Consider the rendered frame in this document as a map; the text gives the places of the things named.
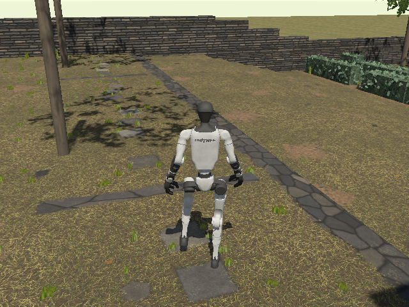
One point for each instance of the robot right hand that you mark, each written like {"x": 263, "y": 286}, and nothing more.
{"x": 233, "y": 178}

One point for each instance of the robot left hand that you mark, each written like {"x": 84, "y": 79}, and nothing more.
{"x": 168, "y": 185}

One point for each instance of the left robot thigh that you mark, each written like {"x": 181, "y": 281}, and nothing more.
{"x": 189, "y": 186}

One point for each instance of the robot left forearm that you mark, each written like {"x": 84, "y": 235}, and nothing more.
{"x": 172, "y": 171}

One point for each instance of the left robot upper arm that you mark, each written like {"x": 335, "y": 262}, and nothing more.
{"x": 181, "y": 146}

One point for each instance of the robot right forearm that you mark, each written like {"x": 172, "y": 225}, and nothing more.
{"x": 236, "y": 168}

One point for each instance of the robot left shin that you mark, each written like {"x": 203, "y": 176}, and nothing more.
{"x": 185, "y": 218}

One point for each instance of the right robot upper arm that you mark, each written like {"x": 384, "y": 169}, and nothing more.
{"x": 228, "y": 145}

